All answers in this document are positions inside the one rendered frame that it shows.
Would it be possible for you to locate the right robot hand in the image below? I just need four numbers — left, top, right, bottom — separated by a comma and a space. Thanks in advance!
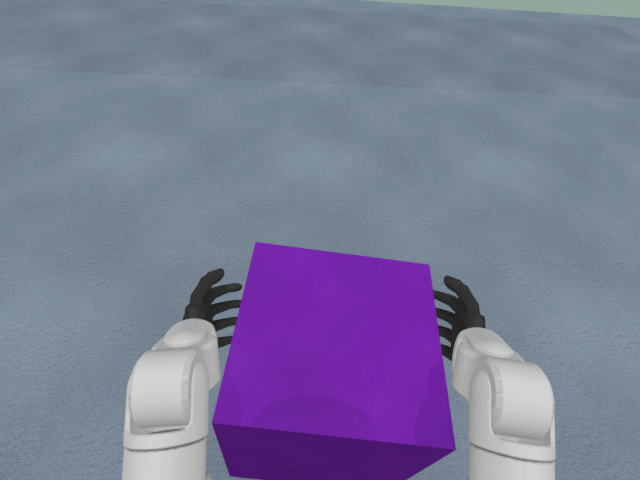
433, 276, 486, 361

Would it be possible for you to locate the robot right forearm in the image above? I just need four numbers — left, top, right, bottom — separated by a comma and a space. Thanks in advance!
452, 327, 556, 480

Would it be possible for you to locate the left robot hand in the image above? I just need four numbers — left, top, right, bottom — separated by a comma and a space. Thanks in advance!
182, 268, 242, 348

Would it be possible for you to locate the carton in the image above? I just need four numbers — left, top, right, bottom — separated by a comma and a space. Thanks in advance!
212, 242, 456, 480

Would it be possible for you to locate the robot left forearm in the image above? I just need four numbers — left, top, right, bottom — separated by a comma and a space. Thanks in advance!
122, 318, 220, 480

